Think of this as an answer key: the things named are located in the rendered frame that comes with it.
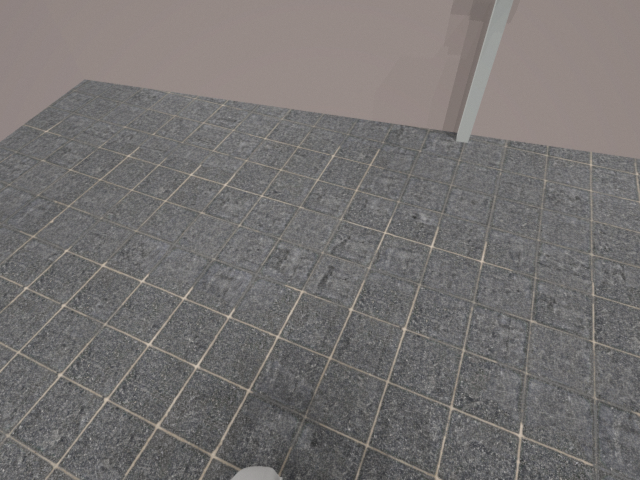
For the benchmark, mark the panel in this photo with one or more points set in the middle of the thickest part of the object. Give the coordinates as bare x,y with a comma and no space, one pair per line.
487,56

